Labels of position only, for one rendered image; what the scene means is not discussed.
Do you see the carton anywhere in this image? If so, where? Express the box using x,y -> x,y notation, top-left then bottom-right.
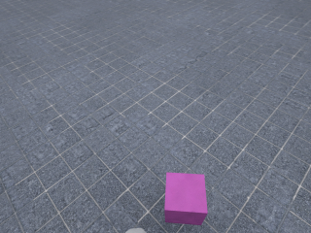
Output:
164,172 -> 208,225

